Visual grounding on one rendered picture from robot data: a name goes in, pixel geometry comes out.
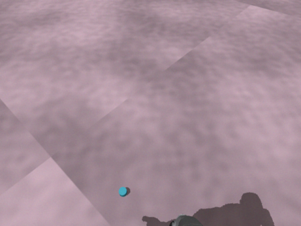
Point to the tin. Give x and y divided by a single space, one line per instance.
122 191

